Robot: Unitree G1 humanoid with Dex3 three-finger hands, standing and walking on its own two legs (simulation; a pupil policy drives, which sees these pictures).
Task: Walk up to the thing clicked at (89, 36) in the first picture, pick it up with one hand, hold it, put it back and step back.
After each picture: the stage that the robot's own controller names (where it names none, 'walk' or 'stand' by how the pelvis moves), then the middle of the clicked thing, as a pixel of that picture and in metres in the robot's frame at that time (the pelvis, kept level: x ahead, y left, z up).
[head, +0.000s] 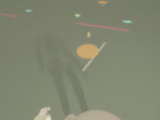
stand; (88, 34) +2.06 +0.07 -0.72
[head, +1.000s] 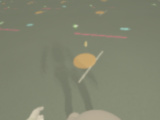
walk; (85, 43) +1.93 +0.25 -0.70
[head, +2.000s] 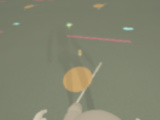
walk; (79, 52) +1.32 +0.33 -0.72
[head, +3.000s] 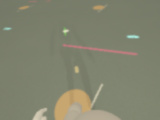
walk; (76, 69) +0.86 +0.30 -0.72
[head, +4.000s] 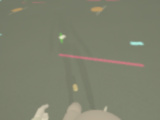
walk; (75, 87) +0.52 +0.24 -0.71
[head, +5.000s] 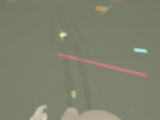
stand; (73, 94) +0.40 +0.18 -0.70
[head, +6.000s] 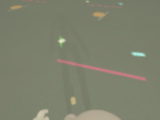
stand; (73, 100) +0.36 +0.18 -0.72
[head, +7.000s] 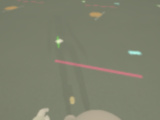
stand; (72, 100) +0.37 +0.19 -0.73
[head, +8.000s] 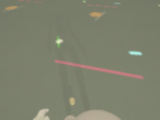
stand; (72, 101) +0.36 +0.19 -0.73
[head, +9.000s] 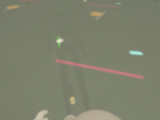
stand; (72, 100) +0.36 +0.19 -0.73
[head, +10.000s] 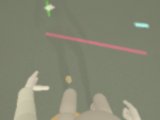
go down; (68, 79) +0.39 +0.19 -0.57
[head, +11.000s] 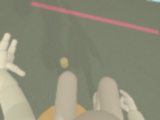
go down; (64, 62) +0.43 +0.23 -0.31
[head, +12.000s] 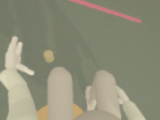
close in; (49, 56) +0.42 +0.27 -0.24
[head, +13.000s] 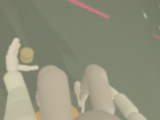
close; (26, 55) +0.41 +0.28 -0.21
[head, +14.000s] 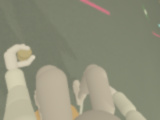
close; (24, 54) +0.39 +0.29 -0.22
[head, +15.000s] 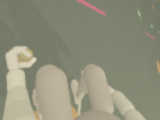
lift; (24, 56) +0.38 +0.28 -0.23
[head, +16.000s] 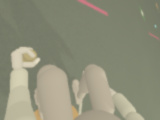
lift; (28, 57) +0.38 +0.27 -0.23
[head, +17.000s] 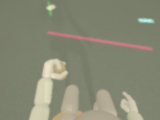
lift; (60, 71) +0.33 +0.20 +0.00
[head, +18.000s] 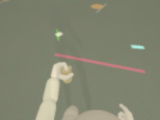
hold; (66, 74) +0.33 +0.17 +0.02
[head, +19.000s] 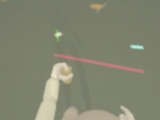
hold; (66, 75) +0.33 +0.17 +0.01
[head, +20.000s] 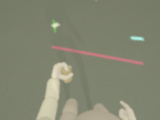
crouch; (66, 74) +0.34 +0.16 -0.04
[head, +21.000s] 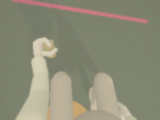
lower; (50, 50) +0.46 +0.24 -0.09
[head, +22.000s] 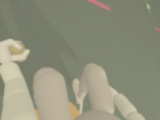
lower; (18, 52) +0.41 +0.30 -0.22
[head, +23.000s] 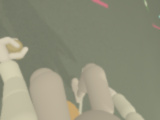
lower; (16, 50) +0.42 +0.31 -0.22
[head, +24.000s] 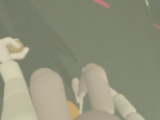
lower; (17, 50) +0.42 +0.30 -0.22
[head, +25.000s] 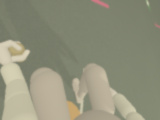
lower; (18, 53) +0.41 +0.30 -0.22
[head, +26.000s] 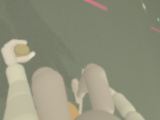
open; (22, 54) +0.41 +0.28 -0.22
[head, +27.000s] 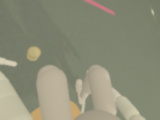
stand; (33, 54) +0.40 +0.27 -0.23
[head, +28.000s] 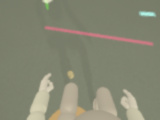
walk; (70, 74) +0.41 +0.20 -0.50
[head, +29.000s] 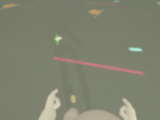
stand; (73, 98) +0.38 +0.17 -0.66
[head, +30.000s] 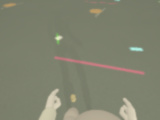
stand; (73, 98) +0.38 +0.18 -0.67
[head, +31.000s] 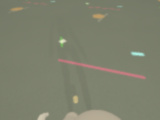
stand; (75, 99) +0.40 +0.16 -0.71
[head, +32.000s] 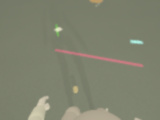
walk; (75, 89) +0.42 +0.13 -0.69
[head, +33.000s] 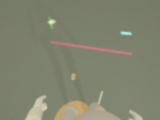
walk; (73, 76) +0.57 +0.16 -0.71
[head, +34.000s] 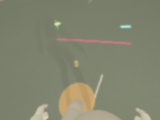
walk; (76, 63) +0.86 +0.29 -0.70
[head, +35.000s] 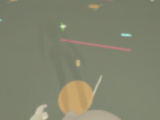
stand; (77, 63) +1.00 +0.20 -0.71
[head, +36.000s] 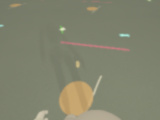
stand; (77, 64) +1.02 +0.23 -0.72
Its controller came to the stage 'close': yes
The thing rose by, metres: 0.71
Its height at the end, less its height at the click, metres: +0.00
